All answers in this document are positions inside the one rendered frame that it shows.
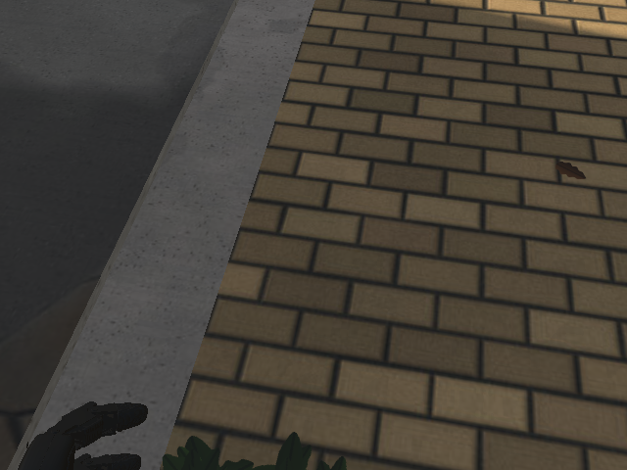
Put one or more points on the robot left hand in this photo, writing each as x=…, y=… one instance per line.
x=55, y=449

